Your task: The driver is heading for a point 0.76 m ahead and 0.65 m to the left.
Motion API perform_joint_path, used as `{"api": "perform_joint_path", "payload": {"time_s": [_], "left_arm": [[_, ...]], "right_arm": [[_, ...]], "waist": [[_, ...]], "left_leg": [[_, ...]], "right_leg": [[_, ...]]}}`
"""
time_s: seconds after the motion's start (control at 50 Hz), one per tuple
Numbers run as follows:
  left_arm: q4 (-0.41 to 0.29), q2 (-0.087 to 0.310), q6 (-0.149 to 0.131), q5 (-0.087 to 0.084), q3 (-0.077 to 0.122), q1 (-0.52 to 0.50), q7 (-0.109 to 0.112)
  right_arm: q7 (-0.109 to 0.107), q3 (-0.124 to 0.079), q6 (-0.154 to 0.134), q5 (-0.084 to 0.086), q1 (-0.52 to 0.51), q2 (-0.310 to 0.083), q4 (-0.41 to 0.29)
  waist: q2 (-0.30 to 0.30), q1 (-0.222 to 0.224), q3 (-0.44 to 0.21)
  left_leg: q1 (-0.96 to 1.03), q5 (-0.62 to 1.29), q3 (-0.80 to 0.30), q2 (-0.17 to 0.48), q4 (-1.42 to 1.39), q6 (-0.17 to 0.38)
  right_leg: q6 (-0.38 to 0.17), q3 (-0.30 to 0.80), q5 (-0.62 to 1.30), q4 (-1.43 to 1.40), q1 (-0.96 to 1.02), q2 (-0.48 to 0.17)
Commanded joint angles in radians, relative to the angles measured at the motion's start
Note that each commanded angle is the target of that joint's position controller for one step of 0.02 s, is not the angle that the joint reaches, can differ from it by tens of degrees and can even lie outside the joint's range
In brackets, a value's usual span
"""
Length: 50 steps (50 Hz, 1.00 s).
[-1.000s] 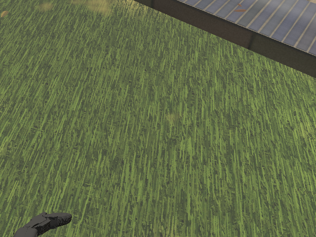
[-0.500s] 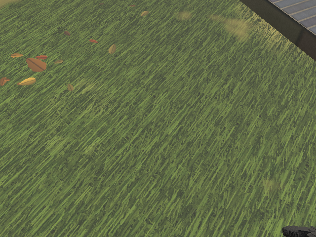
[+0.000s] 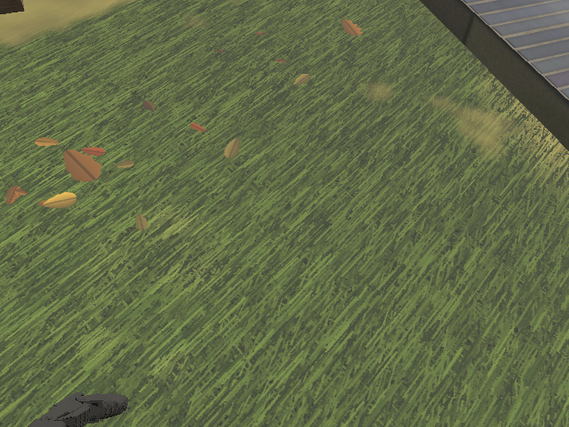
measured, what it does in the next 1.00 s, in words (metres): walks ahead, turning left: right foot, then left foot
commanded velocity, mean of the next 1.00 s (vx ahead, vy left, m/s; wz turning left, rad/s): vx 0.19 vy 0.00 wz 0.33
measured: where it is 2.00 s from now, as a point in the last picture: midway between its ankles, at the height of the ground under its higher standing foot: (149, 388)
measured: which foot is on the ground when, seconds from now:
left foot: down 0.00-0.10, up 0.12-0.54, down 0.56-0.98, up 1.00-1.00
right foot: up 0.00-0.08, down 0.10-0.56, up 0.58-0.96, down 0.98-1.00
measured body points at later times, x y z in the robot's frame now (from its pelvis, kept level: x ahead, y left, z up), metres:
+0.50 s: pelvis +0.22 -0.04 +0.00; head +0.25 -0.03 +0.45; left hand +0.28 +0.24 -0.13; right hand +0.42 -0.28 -0.10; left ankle +0.30 +0.10 -0.72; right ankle +0.20 -0.14 -0.74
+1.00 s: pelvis +0.28 -0.04 -0.01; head +0.31 -0.04 +0.44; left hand +0.32 +0.27 -0.11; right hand +0.52 -0.26 -0.10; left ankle +0.29 +0.09 -0.74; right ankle +0.33 -0.15 -0.75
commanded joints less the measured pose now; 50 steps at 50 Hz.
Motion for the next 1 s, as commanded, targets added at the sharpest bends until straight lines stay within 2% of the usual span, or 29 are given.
{"api": "perform_joint_path", "payload": {"time_s": [0.02, 0.06, 0.08, 0.1, 0.12, 0.14, 0.16, 0.18, 0.2, 0.22, 0.26, 0.3, 0.34, 0.4, 0.46, 0.54, 0.56, 0.58, 0.6, 0.62, 0.64, 0.66, 0.68, 0.72, 0.8, 0.9, 0.96, 0.98, 1.0], "left_arm": [[-0.091, 0.101, -0.025, -0.005, 0.028, -0.100, -0.011], [-0.086, 0.116, -0.030, -0.006, 0.036, -0.056, -0.012], [-0.066, 0.131, -0.033, -0.003, 0.048, 0.020, -0.007], [-0.042, 0.166, -0.037, 0.006, 0.064, 0.143, -0.002], [-0.028, 0.239, -0.038, 0.019, 0.082, 0.295, 0.001], [0.019, 0.255, -0.024, 0.010, 0.093, 0.370, -0.009], [0.011, 0.165, -0.021, -0.016, 0.069, 0.353, -0.012], [-0.004, 0.128, -0.015, -0.009, 0.055, 0.273, -0.007], [-0.015, 0.108, -0.011, 0.003, 0.043, 0.211, -0.006], [-0.012, 0.090, -0.009, 0.006, 0.037, 0.178, -0.006], [0.004, 0.059, -0.012, 0.011, 0.023, 0.151, -0.004], [0.026, 0.076, -0.009, 0.010, 0.025, 0.136, 0.001], [0.041, 0.116, 0.005, 0.005, 0.035, 0.125, 0.010], [0.065, 0.138, 0.025, -0.002, 0.041, 0.148, 0.019], [0.084, 0.163, 0.050, -0.008, 0.051, 0.156, 0.032], [0.096, 0.162, 0.083, -0.031, 0.057, 0.152, 0.055], [0.100, 0.142, 0.082, -0.018, 0.053, 0.187, 0.056], [0.068, 0.098, 0.071, 0.018, 0.039, 0.212, 0.053], [0.042, 0.083, 0.073, 0.025, 0.028, 0.143, 0.050], [0.041, 0.111, 0.077, 0.012, 0.038, 0.133, 0.043], [0.045, 0.118, 0.084, -0.004, 0.043, 0.125, 0.042], [0.051, 0.119, 0.092, -0.004, 0.047, 0.122, 0.048], [0.045, 0.132, 0.098, 0.002, 0.053, 0.110, 0.055], [0.039, 0.108, 0.102, 0.000, 0.049, 0.111, 0.057], [0.025, 0.089, 0.101, -0.003, 0.042, 0.089, 0.056], [0.010, 0.101, 0.088, -0.011, 0.048, 0.079, 0.042], [0.035, 0.105, 0.076, -0.017, 0.059, 0.169, 0.033], [0.041, 0.159, 0.076, -0.004, 0.073, 0.228, 0.040], [0.042, 0.241, 0.079, 0.019, 0.088, 0.255, 0.042]], "right_arm": [[-0.005, -0.042, -0.006, 0.002, 0.048, -0.151, -0.017], [-0.006, -0.045, 0.004, -0.001, 0.044, -0.157, -0.005], [-0.006, -0.041, 0.007, 0.000, 0.027, -0.149, -0.006], [-0.004, -0.029, 0.007, -0.007, 0.020, -0.119, -0.012], [-0.005, -0.008, 0.002, -0.021, 0.082, -0.072, -0.028], [-0.007, 0.004, -0.008, 0.003, 0.181, -0.032, -0.019], [-0.010, -0.013, -0.011, 0.011, 0.109, -0.128, -0.013], [-0.012, -0.024, -0.009, 0.010, -0.002, -0.158, -0.033], [-0.015, -0.022, -0.006, -0.005, -0.053, -0.151, -0.045], [-0.014, -0.025, -0.003, -0.020, -0.070, -0.138, -0.052], [-0.013, -0.015, 0.008, -0.016, -0.032, -0.081, -0.038], [-0.017, 0.000, 0.018, -0.018, -0.031, -0.035, -0.034], [-0.017, 0.010, 0.022, -0.022, -0.054, -0.021, -0.033], [-0.010, 0.003, 0.030, -0.012, -0.109, -0.050, -0.033], [0.000, -0.010, 0.039, -0.011, -0.194, -0.085, -0.073], [0.014, -0.028, 0.044, -0.014, -0.185, -0.098, -0.093], [0.009, -0.047, 0.043, -0.018, -0.151, -0.149, -0.094], [-0.001, -0.071, 0.048, -0.028, -0.116, -0.250, -0.111], [0.000, -0.061, 0.048, -0.029, -0.039, -0.204, -0.098], [0.001, -0.049, 0.038, -0.024, -0.043, -0.170, -0.095], [0.000, -0.048, 0.031, -0.019, -0.099, -0.162, -0.103], [-0.001, -0.049, 0.031, -0.011, -0.142, -0.160, -0.112], [-0.005, -0.048, 0.035, -0.005, -0.175, -0.159, -0.119], [-0.011, -0.051, 0.050, -0.014, -0.193, -0.164, -0.124], [-0.027, -0.061, 0.064, -0.011, -0.182, -0.180, -0.127], [-0.029, -0.065, 0.079, -0.009, -0.190, -0.186, -0.128], [-0.035, -0.055, 0.090, 0.007, -0.211, -0.163, -0.129], [-0.035, -0.041, 0.090, 0.003, -0.181, -0.116, -0.126], [-0.033, -0.033, 0.079, 0.005, -0.170, -0.073, -0.148]], "waist": [[0.142, -0.007, -0.003], [0.172, 0.020, -0.004], [0.173, 0.065, -0.035], [0.149, 0.123, -0.139], [-0.001, 0.152, -0.310], [-0.273, 0.129, -0.386], [-0.140, 0.157, -0.287], [-0.050, 0.160, -0.166], [0.008, 0.133, -0.107], [0.021, 0.104, -0.081], [-0.032, 0.062, -0.090], [-0.060, 0.050, -0.106], [-0.062, 0.053, -0.142], [-0.060, 0.083, -0.152], [-0.055, 0.107, -0.101], [-0.029, 0.081, -0.068], [0.054, 0.077, -0.103], [0.267, 0.108, -0.165], [0.323, 0.030, -0.218], [0.217, 0.035, -0.222], [0.166, 0.056, -0.184], [0.119, 0.068, -0.162], [0.114, 0.080, -0.150], [0.162, 0.097, -0.152], [0.182, 0.081, -0.177], [0.216, 0.069, -0.165], [0.192, 0.122, -0.152], [0.072, 0.129, -0.160], [-0.154, 0.116, -0.116]], "left_leg": [[-0.015, 0.234, -0.187, 0.279, -0.048, 0.129], [0.036, 0.339, -0.212, 0.300, -0.002, 0.114], [0.040, 0.472, -0.193, 0.272, 0.071, 0.096], [-0.004, 0.537, -0.146, 0.217, 0.238, 0.065], [-0.219, 0.313, -0.079, 0.127, 0.541, 0.012], [-0.521, -0.272, -0.010, -0.007, 0.834, -0.063], [-0.625, -0.291, -0.075, 0.039, 0.933, -0.069], [-0.638, -0.221, -0.048, 0.071, 0.947, -0.078], [-0.602, -0.175, -0.007, 0.106, 0.922, -0.091], [-0.559, -0.147, 0.014, 0.142, 0.859, -0.099], [-0.455, -0.114, 0.040, 0.167, 0.723, -0.114], [-0.396, -0.073, 0.071, 0.164, 0.568, -0.135], [-0.308, 0.034, 0.092, 0.160, 0.427, -0.140], [-0.262, 0.176, 0.107, 0.147, 0.316, -0.131], [-0.308, 0.123, 0.111, 0.148, 0.278, -0.103], [-0.233, 0.188, 0.135, 0.130, 0.096, -0.034], [-0.130, 0.419, 0.051, 0.175, 0.049, 0.007], [0.044, 0.755, -0.209, 0.358, 0.063, 0.130], [0.132, 0.784, -0.402, 0.477, 0.012, 0.282], [0.117, 0.709, -0.371, 0.452, 0.006, 0.272], [0.076, 0.671, -0.293, 0.406, 0.010, 0.227], [0.034, 0.615, -0.246, 0.368, 0.003, 0.188], [-0.010, 0.565, -0.220, 0.342, -0.008, 0.167], [-0.081, 0.542, -0.186, 0.290, -0.018, 0.156], [-0.099, 0.450, -0.214, 0.270, -0.012, 0.152], [-0.116, 0.316, -0.319, 0.259, -0.007, 0.132], [-0.254, -0.111, -0.317, 0.180, 0.010, 0.064], [-0.410, -0.310, -0.232, 0.104, 0.174, 0.005], [-0.622, -0.333, -0.015, -0.047, 0.422, -0.037]], "right_leg": [[-0.036, -0.022, -0.035, -0.058, 0.081, 0.025], [-0.072, -0.041, -0.136, -0.078, 0.124, 0.036], [-0.100, -0.069, -0.142, -0.119, 0.229, 0.058], [-0.145, -0.036, -0.100, -0.100, 0.430, 0.013], [-0.249, 0.194, -0.076, -0.049, 0.765, -0.173], [-0.380, 0.616, -0.252, -0.199, 0.975, -0.334], [-0.351, 0.639, -0.329, -0.247, 0.921, -0.329], [-0.316, 0.476, -0.166, -0.241, 0.790, -0.299], [-0.307, 0.347, 0.077, -0.235, 0.664, -0.264], [-0.299, 0.261, 0.257, -0.235, 0.577, -0.230], [-0.275, 0.138, 0.408, -0.260, 0.496, -0.163], [-0.285, 0.068, 0.522, -0.271, 0.459, -0.146], [-0.279, 0.014, 0.537, -0.273, 0.434, -0.131], [-0.263, -0.020, 0.414, -0.281, 0.458, -0.139], [-0.263, -0.006, 0.252, -0.265, 0.490, -0.179], [-0.204, -0.016, 0.095, -0.131, 0.492, -0.172], [-0.149, -0.071, 0.025, -0.011, 0.448, -0.110], [-0.064, -0.176, -0.278, 0.242, 0.256, 0.027], [-0.022, -0.105, -0.754, 0.438, 0.068, 0.128], [-0.017, -0.014, -0.761, 0.561, 0.031, 0.090], [-0.014, -0.005, -0.698, 0.597, 0.005, 0.068], [-0.007, 0.001, -0.640, 0.572, -0.003, 0.052], [0.003, 0.006, -0.588, 0.529, 0.017, 0.038], [0.024, -0.018, -0.529, 0.454, 0.087, 0.064], [0.040, -0.008, -0.471, 0.279, 0.155, 0.084], [0.019, 0.008, -0.447, 0.105, 0.241, 0.103], [-0.038, -0.026, -0.316, -0.167, 0.455, 0.087], [-0.101, 0.122, -0.429, -0.236, 0.601, -0.080], [-0.220, 0.411, -0.658, -0.339, 0.629, -0.283]]}}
